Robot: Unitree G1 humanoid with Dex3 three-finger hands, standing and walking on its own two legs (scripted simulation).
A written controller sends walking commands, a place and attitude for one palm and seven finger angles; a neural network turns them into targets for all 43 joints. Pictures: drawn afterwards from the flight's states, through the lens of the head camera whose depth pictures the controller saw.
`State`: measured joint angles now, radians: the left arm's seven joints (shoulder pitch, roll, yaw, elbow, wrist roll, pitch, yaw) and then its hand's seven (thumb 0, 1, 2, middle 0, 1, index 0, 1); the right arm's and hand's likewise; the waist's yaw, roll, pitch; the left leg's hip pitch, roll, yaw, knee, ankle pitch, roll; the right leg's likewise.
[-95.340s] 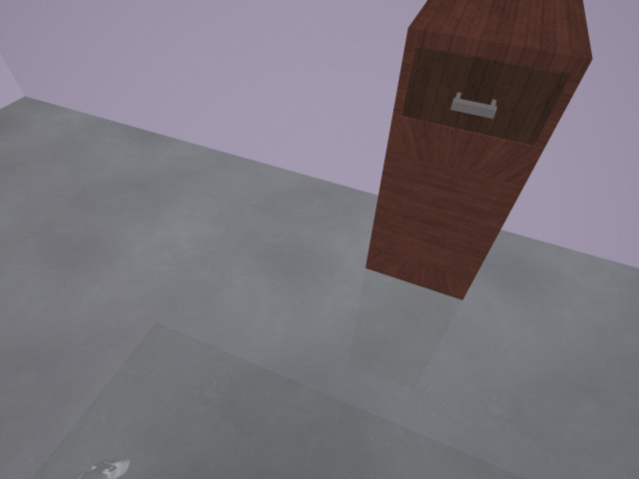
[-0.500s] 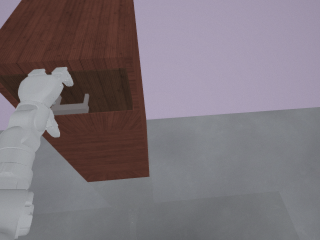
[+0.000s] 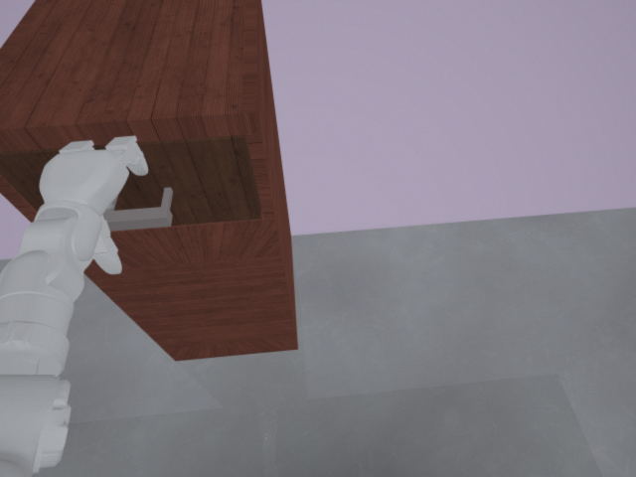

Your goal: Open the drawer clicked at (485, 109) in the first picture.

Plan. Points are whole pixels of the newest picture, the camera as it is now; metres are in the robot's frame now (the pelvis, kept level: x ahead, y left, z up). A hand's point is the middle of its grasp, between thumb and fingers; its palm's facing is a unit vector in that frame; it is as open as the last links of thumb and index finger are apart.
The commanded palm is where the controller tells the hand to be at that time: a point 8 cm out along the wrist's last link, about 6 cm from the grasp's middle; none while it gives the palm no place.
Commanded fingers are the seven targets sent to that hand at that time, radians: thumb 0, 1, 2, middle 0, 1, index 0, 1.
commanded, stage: move the hooked fingers above the handle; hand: left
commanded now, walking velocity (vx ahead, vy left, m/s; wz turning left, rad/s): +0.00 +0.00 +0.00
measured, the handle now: (137, 207) +0.47 +0.29 +0.03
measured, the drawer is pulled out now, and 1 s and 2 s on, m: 0.00 0.00 0.00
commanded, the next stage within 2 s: lower the fingers behind the handle in 1.92 s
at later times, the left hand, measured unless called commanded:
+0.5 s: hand (114, 205) +0.43 +0.28 +0.08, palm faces +0.00 -0.04 -1.00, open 13.8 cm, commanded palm +0.41 +0.31 +0.14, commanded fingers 0.00 -0.50 0.30 -0.30 -1.20 -0.30 -1.20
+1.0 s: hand (119, 207) +0.43 +0.28 +0.08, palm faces +0.00 -0.05 -1.00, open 13.8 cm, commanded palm +0.41 +0.31 +0.15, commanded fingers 0.00 -0.50 0.30 -0.30 -1.20 -0.30 -1.20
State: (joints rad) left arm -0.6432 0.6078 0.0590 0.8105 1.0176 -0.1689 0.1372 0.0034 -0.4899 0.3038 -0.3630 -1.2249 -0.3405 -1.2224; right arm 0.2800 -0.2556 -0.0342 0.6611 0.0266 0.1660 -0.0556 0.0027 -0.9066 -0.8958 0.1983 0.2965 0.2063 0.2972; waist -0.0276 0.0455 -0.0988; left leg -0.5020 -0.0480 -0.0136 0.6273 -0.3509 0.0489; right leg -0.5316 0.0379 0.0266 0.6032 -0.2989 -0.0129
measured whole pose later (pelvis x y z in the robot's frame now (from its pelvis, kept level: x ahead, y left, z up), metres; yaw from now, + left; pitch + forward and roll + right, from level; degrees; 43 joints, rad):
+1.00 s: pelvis -0.01 +0.01 +0.00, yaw +1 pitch +13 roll -1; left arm -0.67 0.60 0.04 0.80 1.02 -0.25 0.14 0.00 -0.49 0.30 -0.36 -1.23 -0.32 -1.20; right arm 0.29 -0.27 -0.05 0.67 0.02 0.15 -0.06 0.00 -0.91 -0.90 0.20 0.30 0.21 0.30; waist -0.04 0.03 -0.10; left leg -0.54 -0.06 -0.02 0.67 -0.36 0.05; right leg -0.56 0.03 0.02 0.63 -0.31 -0.01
